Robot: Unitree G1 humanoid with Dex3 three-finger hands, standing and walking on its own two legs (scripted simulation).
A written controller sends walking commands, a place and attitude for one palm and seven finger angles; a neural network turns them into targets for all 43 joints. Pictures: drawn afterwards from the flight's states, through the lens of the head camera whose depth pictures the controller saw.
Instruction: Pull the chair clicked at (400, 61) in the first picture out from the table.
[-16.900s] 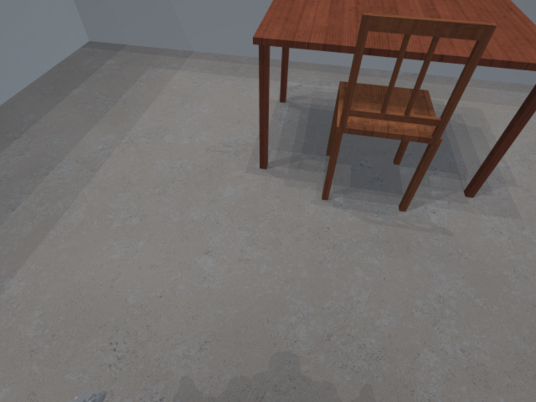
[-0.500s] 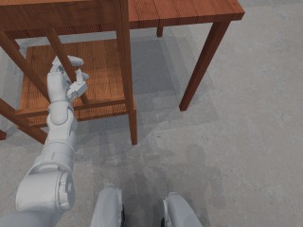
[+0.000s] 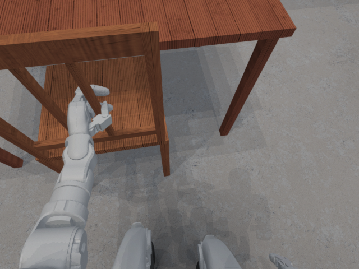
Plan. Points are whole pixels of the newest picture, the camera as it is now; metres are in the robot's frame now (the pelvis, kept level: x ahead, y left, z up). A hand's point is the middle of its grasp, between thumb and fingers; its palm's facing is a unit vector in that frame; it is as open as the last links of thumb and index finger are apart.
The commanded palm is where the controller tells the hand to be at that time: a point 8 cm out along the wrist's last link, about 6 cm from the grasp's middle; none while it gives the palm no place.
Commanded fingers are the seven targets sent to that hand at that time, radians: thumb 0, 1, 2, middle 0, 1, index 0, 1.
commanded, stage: step backward, pulling the chair out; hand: left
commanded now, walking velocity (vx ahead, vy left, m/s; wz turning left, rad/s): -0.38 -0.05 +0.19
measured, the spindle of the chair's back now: (55, 110) +0.46 +0.28 +0.01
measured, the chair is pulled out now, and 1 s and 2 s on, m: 0.00 0.13 0.14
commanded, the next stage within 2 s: none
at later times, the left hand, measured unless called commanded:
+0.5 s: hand (108, 129) +0.41 +0.15 +0.02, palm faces +0.03 -0.99 -0.15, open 5.0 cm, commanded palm +0.38 +0.19 +0.03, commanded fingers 0.00 0.90 0.90 -0.50 -1.45 -0.50 -1.45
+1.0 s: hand (114, 165) +0.32 +0.13 +0.02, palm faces +0.03 -0.98 -0.17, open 5.0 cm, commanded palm +0.32 +0.17 +0.03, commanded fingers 0.00 0.90 0.90 -0.50 -1.45 -0.50 -1.45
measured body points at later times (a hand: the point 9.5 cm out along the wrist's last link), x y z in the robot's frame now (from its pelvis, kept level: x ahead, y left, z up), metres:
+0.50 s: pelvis -0.01 +0.01 +0.07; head +0.11 +0.01 +0.51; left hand +0.40 +0.20 +0.03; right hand +0.03 -0.26 -0.05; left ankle +0.05 +0.13 -0.65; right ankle -0.04 -0.13 -0.65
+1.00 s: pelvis -0.08 -0.01 +0.07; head +0.02 -0.01 +0.51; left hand +0.32 +0.18 +0.03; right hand +0.00 -0.28 -0.06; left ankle +0.05 +0.13 -0.65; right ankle -0.04 -0.13 -0.65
